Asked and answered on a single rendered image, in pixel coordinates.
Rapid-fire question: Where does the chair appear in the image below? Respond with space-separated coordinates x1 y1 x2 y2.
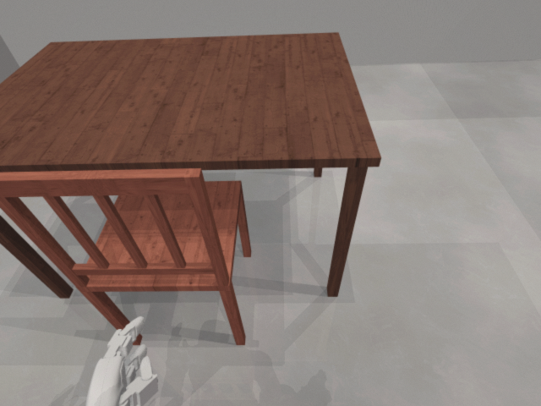
0 168 251 345

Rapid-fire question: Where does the robot left hand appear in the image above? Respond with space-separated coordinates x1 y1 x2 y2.
85 316 158 406

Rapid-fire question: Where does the table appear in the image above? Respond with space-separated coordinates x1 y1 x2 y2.
0 32 381 299

